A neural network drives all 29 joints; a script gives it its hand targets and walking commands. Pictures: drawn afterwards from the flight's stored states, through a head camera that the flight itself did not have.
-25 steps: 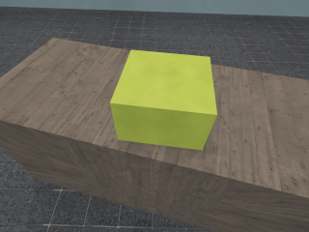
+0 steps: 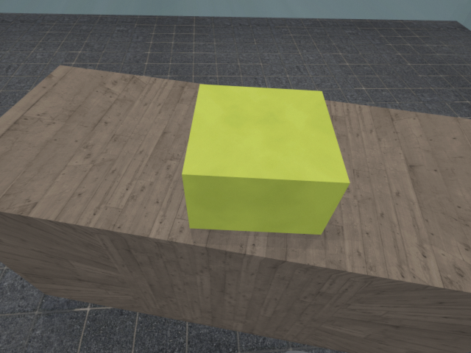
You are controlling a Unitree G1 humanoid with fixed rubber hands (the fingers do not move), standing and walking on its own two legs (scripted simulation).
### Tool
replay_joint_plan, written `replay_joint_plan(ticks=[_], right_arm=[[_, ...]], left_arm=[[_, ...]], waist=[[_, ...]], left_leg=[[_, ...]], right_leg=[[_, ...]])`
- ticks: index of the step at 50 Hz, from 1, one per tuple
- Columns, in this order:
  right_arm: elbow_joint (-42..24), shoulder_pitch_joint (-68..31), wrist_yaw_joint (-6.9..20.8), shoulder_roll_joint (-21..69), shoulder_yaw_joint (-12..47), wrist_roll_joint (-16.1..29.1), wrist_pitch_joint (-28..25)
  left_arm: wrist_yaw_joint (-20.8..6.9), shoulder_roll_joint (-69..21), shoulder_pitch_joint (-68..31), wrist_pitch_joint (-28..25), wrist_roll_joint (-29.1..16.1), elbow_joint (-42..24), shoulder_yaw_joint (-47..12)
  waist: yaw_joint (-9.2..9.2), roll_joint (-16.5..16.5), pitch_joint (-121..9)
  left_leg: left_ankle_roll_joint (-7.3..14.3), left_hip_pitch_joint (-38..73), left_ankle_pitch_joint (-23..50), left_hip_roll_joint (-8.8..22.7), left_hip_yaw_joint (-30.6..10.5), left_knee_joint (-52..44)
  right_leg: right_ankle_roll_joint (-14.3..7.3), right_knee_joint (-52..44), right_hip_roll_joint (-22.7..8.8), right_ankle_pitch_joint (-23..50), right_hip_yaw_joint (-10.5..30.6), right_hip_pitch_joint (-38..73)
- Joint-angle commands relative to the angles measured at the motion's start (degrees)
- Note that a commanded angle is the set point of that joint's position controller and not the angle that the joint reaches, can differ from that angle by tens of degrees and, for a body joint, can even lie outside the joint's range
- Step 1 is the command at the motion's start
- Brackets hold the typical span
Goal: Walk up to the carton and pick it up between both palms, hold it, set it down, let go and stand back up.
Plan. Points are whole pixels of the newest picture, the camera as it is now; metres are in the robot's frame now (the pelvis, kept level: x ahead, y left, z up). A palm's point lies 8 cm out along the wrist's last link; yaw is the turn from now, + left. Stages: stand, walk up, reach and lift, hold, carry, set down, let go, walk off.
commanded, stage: walk up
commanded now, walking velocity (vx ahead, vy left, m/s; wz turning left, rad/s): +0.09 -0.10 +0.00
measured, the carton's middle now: (258, 157) +0.53 -0.05 +0.00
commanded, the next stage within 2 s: none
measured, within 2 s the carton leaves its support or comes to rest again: neither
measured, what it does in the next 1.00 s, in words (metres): steps on the spot: right foot, then left foot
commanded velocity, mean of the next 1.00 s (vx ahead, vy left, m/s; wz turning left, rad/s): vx -0.06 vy -0.02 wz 0.00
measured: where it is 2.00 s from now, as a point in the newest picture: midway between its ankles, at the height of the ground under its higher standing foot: outside the picture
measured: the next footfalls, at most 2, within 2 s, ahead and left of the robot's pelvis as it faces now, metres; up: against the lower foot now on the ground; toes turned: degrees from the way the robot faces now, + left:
right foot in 0.28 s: +0.15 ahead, -0.13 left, +0.00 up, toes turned -7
left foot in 0.88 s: +0.03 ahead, +0.19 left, +0.00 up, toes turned +2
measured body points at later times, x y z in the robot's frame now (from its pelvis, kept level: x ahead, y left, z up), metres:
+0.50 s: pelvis +0.10 -0.05 -0.01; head +0.13 -0.06 +0.44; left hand +0.11 +0.18 -0.16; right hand +0.09 -0.26 -0.18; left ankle +0.02 +0.10 -0.71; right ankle +0.11 -0.12 -0.75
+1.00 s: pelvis +0.03 +0.06 -0.01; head +0.02 +0.13 +0.43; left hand +0.09 +0.33 -0.19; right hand +0.02 -0.20 -0.13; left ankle -0.01 +0.19 -0.75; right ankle +0.08 -0.11 -0.68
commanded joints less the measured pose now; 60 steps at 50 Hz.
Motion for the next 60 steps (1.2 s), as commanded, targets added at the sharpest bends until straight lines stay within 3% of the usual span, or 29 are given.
replay_joint_plan(ticks=[1, 2, 3, 5, 10, 12, 13, 14, 15, 16, 18, 21, 22, 24, 28, 33, 35, 37, 38, 40, 42, 43, 44, 46, 48, 50, 54, 56, 60], right_arm=[[-0.64, 6.49, -0.88, -3.29, 0.14, -0.63, -2.48], [-1.67, 3.43, -1.11, -3.74, 0.75, -0.64, -2.40], [-0.56, 2.90, -1.86, -4.28, 0.79, -0.42, -1.61], [-0.85, 4.56, -2.48, -5.49, 0.79, 0.22, -0.64], [0.28, 10.50, -3.10, -6.07, 0.22, 0.16, 0.67], [-0.22, 7.83, -2.62, -5.31, 0.75, 1.52, 0.67], [-2.08, 6.54, -2.22, -5.92, 0.19, 2.30, 0.47], [-2.47, 5.82, -1.83, -6.23, 0.30, 3.46, 0.41], [-1.16, 10.75, -1.96, -2.78, 1.30, 3.29, 1.44], [-0.66, 9.30, -1.93, -3.04, -0.02, 3.24, 3.01], [-0.79, 5.93, -1.27, -2.91, 0.31, 0.76, 3.65], [-1.57, 2.05, -0.86, -1.82, -0.11, 0.33, 4.05], [-3.90, -1.73, -1.43, -3.07, -0.84, 0.78, 4.07], [-5.17, -1.16, -1.76, -3.78, -1.16, 1.39, 4.21], [-7.38, -5.94, -1.67, -6.55, -2.85, -0.09, 6.88], [-12.25, -14.07, 0.05, -8.99, -4.23, 0.21, 8.72], [-13.24, -16.04, 0.71, -8.58, -4.21, 0.38, 8.52], [-12.34, -13.83, 1.20, -8.05, -3.59, 1.14, 7.48], [-13.32, -12.87, 1.88, -5.97, -2.89, 1.54, 6.15], [-10.29, -5.23, 2.20, -9.39, -3.48, 1.36, 4.62], [-8.02, 1.40, 0.77, -12.17, -3.79, -0.14, 2.57], [-8.92, 2.19, 0.00, -17.92, -5.06, -1.00, 2.24], [-9.69, 1.54, -1.10, -21.84, -5.57, 0.12, 2.27], [-9.58, -6.64, -1.08, -19.65, -4.92, -0.15, 2.51], [-11.34, -9.81, -1.26, -17.76, -4.28, -0.89, 1.93], [-11.74, -12.83, -1.12, -16.49, -3.73, 0.35, 1.79], [-10.57, -3.80, -1.47, -12.02, -3.37, 0.97, 0.59], [-9.51, -0.63, -1.37, -11.38, -3.12, 0.53, 0.05], [-11.96, -4.46, -0.90, -13.53, -3.68, -1.24, -0.32]], left_arm=[[0.68, 1.12, 1.52, -0.05, -1.13, -1.11, 1.08], [1.19, -0.74, 3.34, 0.41, -1.31, -0.59, 0.58], [1.01, -2.32, 0.05, 0.47, -0.92, -2.54, -0.23], [0.77, -1.70, -4.05, 0.60, -0.62, -4.33, -0.34], [2.08, -0.87, -2.14, -0.33, -0.67, -3.23, 0.11], [2.30, 1.11, 3.42, -1.03, -0.58, -0.16, 0.00], [2.48, 4.33, 7.29, -1.64, -0.51, 0.46, 1.05], [2.09, 6.03, 12.67, -1.93, -0.76, 1.80, 0.77], [1.94, 6.50, 11.60, -1.62, -1.98, 1.67, 0.19], [1.71, 4.16, 5.63, -1.32, -1.62, -0.15, 0.29], [1.72, 2.01, -3.10, -1.13, -0.89, -1.92, -0.61], [2.56, 1.17, 0.40, -1.47, -0.40, -0.32, -1.52], [3.18, 6.26, 0.35, -1.55, -0.98, -0.56, -0.13], [3.26, 6.97, 3.46, -1.97, -0.51, -0.49, 0.71], [2.76, 8.85, 0.61, -1.20, 0.88, -5.38, 2.23], [3.66, 12.14, 0.12, 0.18, 1.50, -6.66, 3.26], [3.77, 11.28, 0.74, 0.84, 1.81, -6.50, 3.57], [2.87, 10.33, -4.56, 0.28, 1.51, -8.16, 3.04], [2.22, 9.58, -7.68, 1.71, 0.27, -7.27, 3.18], [1.98, 11.87, -8.83, 3.04, 1.06, -7.93, 4.71], [1.83, 9.31, -9.05, 3.36, 1.76, -8.46, 4.12], [1.08, 8.13, -5.05, 3.55, 1.90, -8.96, 4.40], [0.65, 7.25, -3.88, 3.70, 2.44, -9.26, 4.27], [-0.89, 5.52, -2.22, 3.76, 1.07, -10.18, 3.10], [-1.69, 9.89, -8.49, 3.39, 0.75, -11.10, 4.31], [-2.35, 9.72, -3.04, 3.38, 1.31, -8.31, 5.15], [-2.02, 9.47, -3.83, 4.29, 0.84, -8.80, 4.14], [-1.81, 6.98, -3.41, 4.54, 0.19, -8.83, 3.46], [-1.35, 4.36, -11.09, 4.11, -0.81, -11.29, 1.38]], waist=[[1.55, 5.20, 4.54], [3.05, 4.96, 4.91], [4.23, 12.35, 4.62], [1.70, 18.97, 6.29], [0.51, 16.80, 4.19], [3.03, 10.31, 0.95], [4.90, 4.73, -4.64], [7.02, 0.57, -11.64], [5.56, -8.14, -15.65], [5.22, -8.90, -13.79], [1.87, -11.04, -0.94], [0.86, -9.10, 4.85], [0.86, -9.00, 4.65], [0.33, -9.49, 0.58], [2.55, -1.93, -4.00], [3.71, -3.33, -4.63], [5.61, -7.42, -4.75], [2.44, -11.40, -4.71], [2.27, -21.06, -5.47], [-0.18, -25.39, -5.59], [-4.30, -1.52, -1.29], [-4.19, 10.28, 1.72], [-3.02, 11.04, 4.90], [1.10, 23.61, 10.10], [1.06, 19.76, 9.56], [5.72, 19.05, 7.29], [3.58, 11.14, 4.16], [2.87, 15.92, 2.11], [-0.35, 18.14, -0.72]], left_leg=[[-6.68, 3.18, 66.54, 19.00, -7.31, 1.48], [-5.35, -0.04, 70.83, 16.40, -4.60, 2.87], [-4.83, -0.29, 66.21, 11.17, -1.60, 3.44], [-5.67, -2.30, 65.83, 8.50, 1.36, 5.68], [-3.20, 0.87, 75.09, 12.92, -5.87, 13.77], [-4.54, -7.18, 52.93, 12.10, -5.10, 16.61], [-6.66, -13.40, 38.02, 10.69, -6.12, 21.83], [-5.51, -15.61, 7.28, 5.13, -4.30, 30.63], [-3.59, -12.97, -20.20, 4.16, -5.90, 33.05], [-3.31, -14.74, -22.19, 4.96, -7.70, 34.79], [-3.52, -12.66, -20.16, 4.51, -7.05, 33.86], [-4.57, -15.65, -13.87, 4.23, -6.39, 24.30], [-6.13, -18.97, -14.87, 2.35, -3.11, 33.43], [-7.09, -21.44, -14.24, 1.47, -3.84, 38.39], [-6.82, -21.19, -12.83, 1.70, -6.30, 52.47], [-8.66, -30.46, -9.04, 5.65, -11.60, 52.33], [-9.28, -29.83, -9.40, 3.75, -10.24, 48.41], [-7.85, -20.28, -8.14, 5.58, -9.08, 34.93], [-7.72, -16.33, -9.81, 3.75, -2.48, 31.75], [-7.20, -8.42, -4.26, 3.44, -1.19, 15.93], [-9.72, -2.29, 0.09, 9.34, -6.86, 4.75], [-8.28, -2.55, -4.34, 22.75, -26.67, -2.28], [-5.99, -10.58, -8.01, 33.55, -36.51, -7.45], [-0.81, -22.22, -12.83, 29.57, -30.75, -10.05], [-4.16, -18.25, -8.95, 22.19, -21.99, -7.93], [-7.65, -14.15, 9.14, 18.30, -13.35, -2.18], [-3.71, -13.84, 18.46, 19.88, -11.08, 0.11], [-4.44, -8.44, 30.93, 19.14, -10.67, 2.28], [2.29, -2.05, 39.11, 17.93, -7.66, 5.55]], right_leg=[[0.57, -0.44, -0.55, 5.43, 1.76, -8.23], [-0.14, -1.28, 0.45, 6.24, 0.79, -4.75], [-1.09, -6.15, 2.07, 6.64, -1.54, -1.73], [-1.41, -10.09, 3.82, 7.66, -4.60, -0.57], [-3.29, -21.30, 7.31, 7.62, -5.94, 3.89], [-4.69, -30.04, 2.05, 26.09, -0.45, 19.18], [-6.93, -26.82, -6.05, 46.19, 5.24, 31.23], [-10.92, -25.35, -15.35, 65.91, 10.54, 39.03], [-15.58, -28.04, -19.80, 67.78, 15.47, 35.22], [-17.52, -32.63, -21.90, 51.54, 20.26, 30.06], [-13.34, -38.45, -15.35, 34.57, 14.24, 13.54], [-9.82, -34.83, -9.91, 53.66, 8.15, 15.26], [-10.77, -31.64, -13.04, 74.40, 8.41, 16.90], [-11.10, -29.62, -15.72, 83.33, 7.61, 20.47], [-13.61, -32.96, -17.62, 58.73, 8.31, 12.25], [-12.41, -36.33, -21.90, 29.66, 12.83, 14.58], [-11.49, -36.34, -19.79, 21.54, 13.50, 14.34], [-7.91, -38.62, -14.76, 6.68, 11.60, 6.58], [-6.78, -39.43, -7.40, -2.26, 5.98, 3.79], [-5.89, -36.82, -5.80, -10.16, 4.80, 2.74], [-3.13, -18.22, 1.03, -6.98, -2.49, -5.89], [-0.73, -8.13, 5.31, -11.16, 3.65, -16.15], [0.46, -0.26, 3.86, -9.56, 10.55, -20.28], [0.41, 6.09, 0.54, -5.24, 12.79, -15.22], [1.60, 9.22, 2.67, 4.10, 13.97, -17.15], [1.94, 13.25, 5.06, 6.53, 13.33, -16.65], [3.97, 15.31, 3.11, 9.22, 8.55, -12.93], [4.59, 12.61, 2.98, 8.27, 6.60, -12.67], [5.08, -5.20, 0.94, 1.42, 1.06, -7.01]])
